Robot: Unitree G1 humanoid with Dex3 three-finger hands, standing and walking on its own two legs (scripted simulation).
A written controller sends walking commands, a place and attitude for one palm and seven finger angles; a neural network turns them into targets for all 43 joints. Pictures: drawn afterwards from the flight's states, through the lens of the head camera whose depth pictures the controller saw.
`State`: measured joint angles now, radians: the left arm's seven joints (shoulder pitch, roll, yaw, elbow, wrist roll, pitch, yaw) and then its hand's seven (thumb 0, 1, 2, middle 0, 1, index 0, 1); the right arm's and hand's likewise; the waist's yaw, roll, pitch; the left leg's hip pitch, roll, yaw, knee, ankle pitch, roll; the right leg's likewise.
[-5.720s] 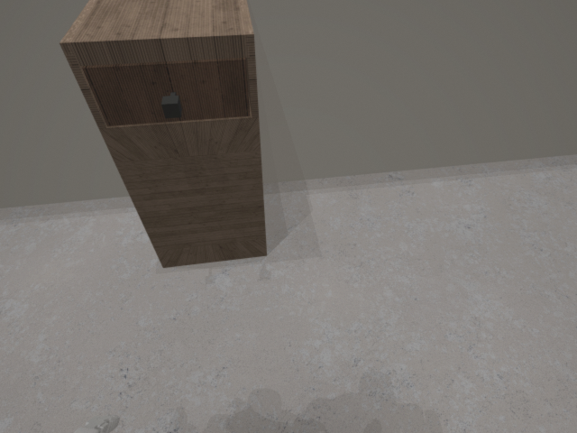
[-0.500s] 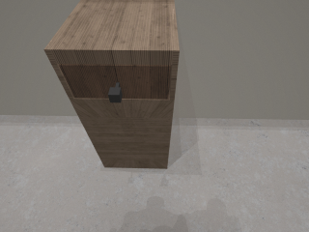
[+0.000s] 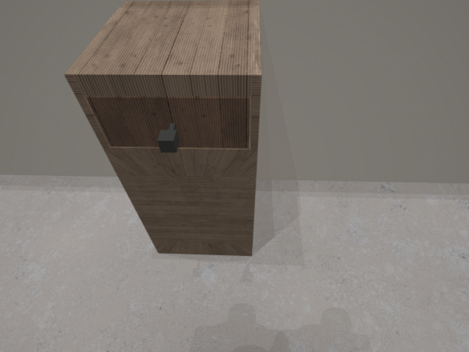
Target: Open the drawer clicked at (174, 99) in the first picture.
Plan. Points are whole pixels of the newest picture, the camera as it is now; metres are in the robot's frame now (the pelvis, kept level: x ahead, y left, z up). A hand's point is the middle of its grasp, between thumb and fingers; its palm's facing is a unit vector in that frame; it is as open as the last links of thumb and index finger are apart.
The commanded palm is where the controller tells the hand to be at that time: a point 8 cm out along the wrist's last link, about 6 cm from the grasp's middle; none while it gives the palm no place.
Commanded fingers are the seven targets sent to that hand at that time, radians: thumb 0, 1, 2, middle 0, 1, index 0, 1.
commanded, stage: shuffle to correct the standing spot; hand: left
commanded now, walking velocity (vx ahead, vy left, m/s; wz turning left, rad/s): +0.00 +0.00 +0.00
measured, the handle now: (170, 135) +0.59 +0.19 +0.01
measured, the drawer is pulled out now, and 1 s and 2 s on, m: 0.00 0.00 0.00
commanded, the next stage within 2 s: come to a stop and stand still in 0.18 s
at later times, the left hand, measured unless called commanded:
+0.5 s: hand out of the picture +0.09 +0.17 -0.18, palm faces +0.04 -0.97 -0.25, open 7.4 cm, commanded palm none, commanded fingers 0.00 0.90 0.90 -0.20 -0.30 -0.20 -0.30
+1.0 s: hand out of the picture +0.08 +0.18 -0.18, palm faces +0.02 -0.97 -0.25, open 7.3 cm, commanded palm none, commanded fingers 0.00 0.90 0.90 -0.20 -0.30 -0.20 -0.30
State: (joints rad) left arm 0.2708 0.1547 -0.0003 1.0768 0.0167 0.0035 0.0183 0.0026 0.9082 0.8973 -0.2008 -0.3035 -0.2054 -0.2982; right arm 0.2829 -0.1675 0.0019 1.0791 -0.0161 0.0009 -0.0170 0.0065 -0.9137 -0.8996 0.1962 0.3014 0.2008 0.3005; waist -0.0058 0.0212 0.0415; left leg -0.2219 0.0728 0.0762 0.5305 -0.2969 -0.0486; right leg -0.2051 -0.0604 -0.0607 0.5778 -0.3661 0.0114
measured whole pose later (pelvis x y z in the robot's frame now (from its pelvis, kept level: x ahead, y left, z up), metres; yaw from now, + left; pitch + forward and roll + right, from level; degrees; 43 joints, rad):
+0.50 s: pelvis +0.07 -0.02 -0.01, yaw +2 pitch +1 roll +2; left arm 0.25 0.16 0.04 1.06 0.02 -0.05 0.01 0.00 0.91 0.90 -0.20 -0.30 -0.20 -0.30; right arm 0.34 -0.15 -0.01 1.12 0.00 0.01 -0.04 0.00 -0.91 -0.90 0.20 0.30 0.20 0.30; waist -0.02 0.03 0.06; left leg -0.25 0.07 0.04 0.76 -0.52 -0.02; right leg -0.29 -0.04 -0.13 0.72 -0.41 -0.05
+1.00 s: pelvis +0.05 +0.00 -0.02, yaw +1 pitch -2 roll +1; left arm 0.26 0.17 0.00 0.99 0.03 -0.01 0.03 0.00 0.91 0.90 -0.20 -0.30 -0.21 -0.30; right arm 0.17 -0.19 -0.04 0.93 -0.01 0.02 0.00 0.01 -0.92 -0.90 0.19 0.30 0.20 0.30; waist 0.00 0.03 0.06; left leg -0.34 0.01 0.07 0.68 -0.28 0.01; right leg -0.29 -0.03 0.00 0.73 -0.40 0.00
